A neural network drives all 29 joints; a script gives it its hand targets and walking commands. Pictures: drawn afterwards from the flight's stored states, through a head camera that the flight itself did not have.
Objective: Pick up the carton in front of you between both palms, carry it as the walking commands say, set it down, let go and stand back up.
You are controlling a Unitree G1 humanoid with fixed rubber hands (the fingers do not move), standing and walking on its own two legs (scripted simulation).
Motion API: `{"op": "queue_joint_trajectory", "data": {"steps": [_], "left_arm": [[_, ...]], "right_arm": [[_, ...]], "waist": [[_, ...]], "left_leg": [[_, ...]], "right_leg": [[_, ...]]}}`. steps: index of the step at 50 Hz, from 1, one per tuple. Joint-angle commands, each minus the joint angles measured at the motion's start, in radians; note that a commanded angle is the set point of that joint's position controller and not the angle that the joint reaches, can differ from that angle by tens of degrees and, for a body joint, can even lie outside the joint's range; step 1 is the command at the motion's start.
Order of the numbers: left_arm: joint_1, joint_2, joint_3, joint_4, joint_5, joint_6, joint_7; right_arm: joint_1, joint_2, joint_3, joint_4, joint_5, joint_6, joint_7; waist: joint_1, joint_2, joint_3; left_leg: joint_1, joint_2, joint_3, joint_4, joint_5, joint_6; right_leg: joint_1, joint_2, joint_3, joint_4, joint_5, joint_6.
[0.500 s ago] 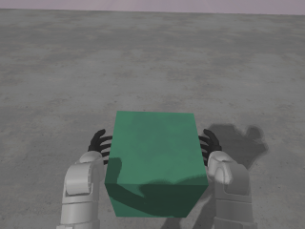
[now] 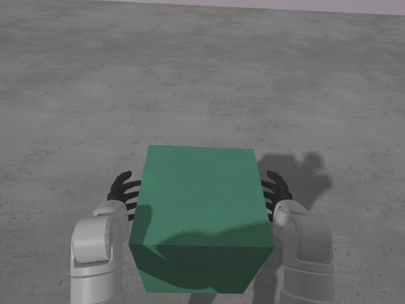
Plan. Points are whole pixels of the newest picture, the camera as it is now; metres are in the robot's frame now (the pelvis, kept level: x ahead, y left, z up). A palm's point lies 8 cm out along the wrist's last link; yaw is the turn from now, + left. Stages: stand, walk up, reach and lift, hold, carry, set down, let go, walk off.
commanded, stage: carry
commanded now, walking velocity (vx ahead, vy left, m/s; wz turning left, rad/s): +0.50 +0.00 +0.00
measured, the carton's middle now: (198, 223) +0.28 +0.00 +0.01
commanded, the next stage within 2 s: none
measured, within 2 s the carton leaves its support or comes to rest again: neither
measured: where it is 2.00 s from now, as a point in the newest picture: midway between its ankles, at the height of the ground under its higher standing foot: (192, 150)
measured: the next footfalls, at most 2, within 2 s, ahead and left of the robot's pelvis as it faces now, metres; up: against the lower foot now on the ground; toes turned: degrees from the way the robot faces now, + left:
right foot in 0.38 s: +0.42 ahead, -0.13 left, +0.00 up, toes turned -10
left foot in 0.88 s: +0.75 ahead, +0.09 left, +0.00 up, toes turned +13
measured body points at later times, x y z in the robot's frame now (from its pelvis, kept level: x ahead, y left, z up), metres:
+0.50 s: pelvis +0.31 -0.05 +0.01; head +0.31 -0.06 +0.46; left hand +0.58 +0.12 +0.08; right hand +0.60 -0.18 +0.07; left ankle +0.16 +0.08 -0.64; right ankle +0.38 -0.13 -0.73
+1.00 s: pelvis +0.64 +0.01 +0.01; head +0.65 +0.02 +0.46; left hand +0.92 +0.16 +0.07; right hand +0.92 -0.14 +0.08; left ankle +0.71 +0.08 -0.73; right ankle +0.47 -0.12 -0.63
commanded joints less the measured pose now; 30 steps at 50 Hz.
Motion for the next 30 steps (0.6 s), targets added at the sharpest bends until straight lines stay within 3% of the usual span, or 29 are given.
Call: {"op": "queue_joint_trajectory", "data": {"steps": [1,2,5,9,14,17,19,20,21,22,23,25,27,30], "left_arm": [[-0.508,-0.918,-0.741,-0.067,-0.406,-0.024,-0.265],[-0.491,-0.93,-0.746,-0.06,-0.397,-0.034,-0.263],[-0.407,-0.962,-0.747,-0.023,-0.375,-0.061,-0.257],[-0.394,-0.944,-0.754,-0.052,-0.367,-0.071,-0.249],[-0.4,-0.874,-0.751,-0.096,-0.384,-0.039,-0.247],[-0.399,-0.84,-0.736,-0.085,-0.391,-0.018,-0.253],[-0.39,-0.831,-0.723,-0.061,-0.39,-0.01,-0.258],[-0.368,-0.825,-0.713,-0.04,-0.386,-0.008,-0.26],[-0.378,-0.815,-0.694,-0.017,-0.373,-0.016,-0.263],[-0.37,-0.858,-0.705,-0.012,-0.382,-0.02,-0.265],[-0.403,-0.885,-0.713,-0.041,-0.396,-0.026,-0.268],[-0.442,-0.948,-0.732,-0.069,-0.412,-0.043,-0.273],[-0.444,-0.964,-0.74,-0.087,-0.42,-0.054,-0.277],[-0.396,-0.941,-0.743,-0.093,-0.422,-0.061,-0.287]], "right_arm": [[-0.439,0.944,0.705,-0.071,0.419,-0.009,0.259],[-0.435,0.957,0.71,-0.069,0.421,-0.018,0.261],[-0.386,0.951,0.719,-0.063,0.421,-0.032,0.269],[-0.373,0.916,0.722,-0.089,0.421,-0.038,0.275],[-0.33,0.848,0.696,-0.1,0.395,-0.014,0.259],[-0.327,0.824,0.687,-0.089,0.378,0.003,0.251],[-0.336,0.818,0.689,-0.086,0.375,0.013,0.248],[-0.346,0.803,0.69,-0.086,0.374,0.018,0.247],[-0.383,0.816,0.706,-0.113,0.383,0.028,0.246],[-0.404,0.822,0.712,-0.116,0.39,0.026,0.249],[-0.428,0.862,0.727,-0.108,0.399,0.016,0.252],[-0.435,0.921,0.739,-0.11,0.407,-0.007,0.254],[-0.404,0.953,0.742,-0.102,0.4,-0.026,0.248],[-0.346,0.95,0.743,-0.097,0.373,-0.042,0.234]], "waist": [[0.005,0.087,-0.272],[0.009,0.095,-0.275],[0.008,0.136,-0.246],[0.005,0.15,-0.173],[-0.002,0.183,-0.094],[0.001,0.195,-0.073],[0.022,0.131,-0.144],[0.047,0.036,-0.199],[0.05,-0.251,-0.286],[0.047,-0.286,-0.269],[0.042,-0.203,-0.271],[0.035,-0.036,-0.263],[0.029,-0.061,-0.257],[0.03,-0.095,-0.222]], "left_leg": [[0.489,0.321,-0.479,-0.312,0.078,0.075],[0.455,0.303,-0.42,-0.335,0.046,0.052],[0.421,0.268,-0.302,-0.39,-0.006,0.051],[0.441,0.232,-0.212,-0.41,0.05,0.051],[0.457,0.206,-0.132,-0.374,0.168,0.027],[0.467,0.203,-0.11,-0.295,0.22,0.001],[0.362,0.143,-0.019,-0.032,0.342,-0.044],[0.211,0.114,-0.013,0.192,0.224,-0.079],[-0.092,-0.005,-0.046,0.512,-0.042,-0.131],[-0.25,-0.038,-0.16,0.666,-0.311,-0.116],[-0.276,0.024,-0.229,0.744,-0.303,-0.086],[-0.256,0.089,-0.262,0.694,-0.186,-0.065],[-0.191,0.092,-0.232,0.588,-0.089,-0.071],[-0.22,0.079,-0.182,0.457,-0.022,-0.092]], "right_leg": [[-0.375,-0.067,0.073,0.125,0.103,-0.039],[-0.344,-0.075,0.063,0.062,0.139,-0.036],[-0.325,-0.058,0.005,-0.125,0.186,-0.013],[-0.353,-0.046,-0.057,-0.378,0.296,0.016],[-0.306,-0.017,-0.121,-0.538,0.389,0.009],[-0.216,-0.002,-0.152,-0.603,0.366,-0.008],[0.078,0.062,-0.221,-0.652,0.3,-0.02],[0.268,-0.053,-0.054,-0.687,0.232,-0.033],[0.495,-0.323,0.426,-0.805,0.098,-0.169],[0.506,-0.374,0.568,-0.877,0.254,-0.215],[0.48,-0.36,0.456,-0.848,0.363,-0.206],[0.37,-0.314,0.282,-0.834,0.448,-0.153],[0.297,-0.27,0.156,-0.875,0.401,-0.106],[0.305,-0.237,0.061,-0.917,0.406,-0.107]]}}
